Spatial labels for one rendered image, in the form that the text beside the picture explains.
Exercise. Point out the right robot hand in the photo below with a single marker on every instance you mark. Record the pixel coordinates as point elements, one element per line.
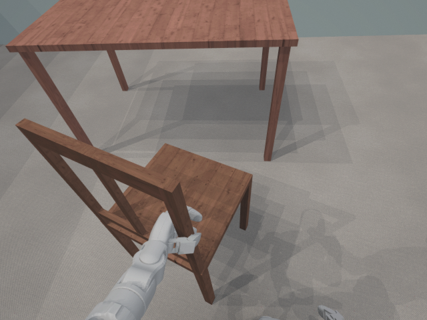
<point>328,314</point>

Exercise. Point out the chair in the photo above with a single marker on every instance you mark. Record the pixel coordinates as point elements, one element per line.
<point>171,181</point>

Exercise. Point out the table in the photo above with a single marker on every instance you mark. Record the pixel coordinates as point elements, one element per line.
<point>109,25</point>

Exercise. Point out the left robot forearm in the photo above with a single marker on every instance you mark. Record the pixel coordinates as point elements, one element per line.
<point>132,294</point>

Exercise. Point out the left robot hand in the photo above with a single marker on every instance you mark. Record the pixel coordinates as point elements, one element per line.
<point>163,231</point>

